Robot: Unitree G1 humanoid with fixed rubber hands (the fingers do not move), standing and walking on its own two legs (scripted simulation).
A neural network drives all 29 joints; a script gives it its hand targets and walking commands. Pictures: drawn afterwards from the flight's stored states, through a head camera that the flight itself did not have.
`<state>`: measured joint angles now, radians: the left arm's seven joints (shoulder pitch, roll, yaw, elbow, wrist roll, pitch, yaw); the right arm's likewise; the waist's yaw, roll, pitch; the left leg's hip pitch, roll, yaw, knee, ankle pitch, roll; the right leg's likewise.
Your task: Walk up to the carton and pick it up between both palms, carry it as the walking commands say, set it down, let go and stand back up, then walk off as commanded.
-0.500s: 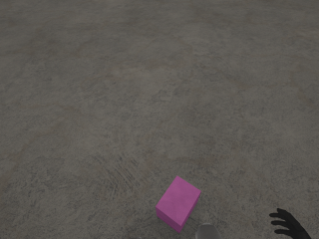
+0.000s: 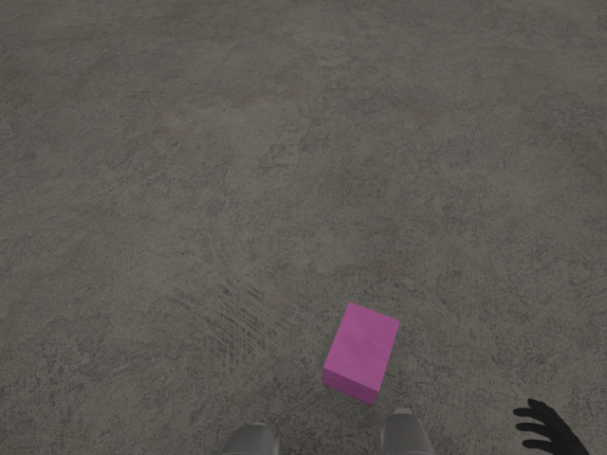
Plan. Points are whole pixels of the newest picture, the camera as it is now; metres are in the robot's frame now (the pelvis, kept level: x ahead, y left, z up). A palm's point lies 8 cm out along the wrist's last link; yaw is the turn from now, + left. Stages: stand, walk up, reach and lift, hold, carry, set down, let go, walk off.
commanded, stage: walk up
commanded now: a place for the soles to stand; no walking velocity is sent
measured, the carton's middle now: (360, 353) +0.45 -0.12 -0.62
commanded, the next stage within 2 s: none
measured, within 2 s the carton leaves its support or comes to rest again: neither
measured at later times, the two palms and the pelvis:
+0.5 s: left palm out of the picture +0.12 +0.42 -0.07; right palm out of the picture +0.05 -0.26 -0.06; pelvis -0.02 +0.09 +0.01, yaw -11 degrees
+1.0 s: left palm (11, 448) +0.15 +0.38 -0.06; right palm out of the picture +0.01 -0.28 -0.07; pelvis -0.02 +0.07 +0.02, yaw -16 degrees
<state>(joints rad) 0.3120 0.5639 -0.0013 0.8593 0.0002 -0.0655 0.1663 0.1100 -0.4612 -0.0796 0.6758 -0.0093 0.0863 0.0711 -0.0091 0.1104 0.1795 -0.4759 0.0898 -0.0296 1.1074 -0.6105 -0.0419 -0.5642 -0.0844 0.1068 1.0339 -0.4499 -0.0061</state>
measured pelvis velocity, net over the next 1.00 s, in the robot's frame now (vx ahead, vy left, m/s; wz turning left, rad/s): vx -0.02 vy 0.07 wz -0.28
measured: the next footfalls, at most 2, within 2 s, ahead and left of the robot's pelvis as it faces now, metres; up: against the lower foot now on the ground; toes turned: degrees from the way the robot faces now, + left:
right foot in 0.18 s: +0.07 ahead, -0.13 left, +0.00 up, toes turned -6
right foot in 0.68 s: +0.04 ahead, -0.10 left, +0.00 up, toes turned -18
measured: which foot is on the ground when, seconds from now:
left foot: down 0.00-1.00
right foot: up 0.00-0.16, down 0.18-0.34, up 0.36-0.66, down 0.68-1.00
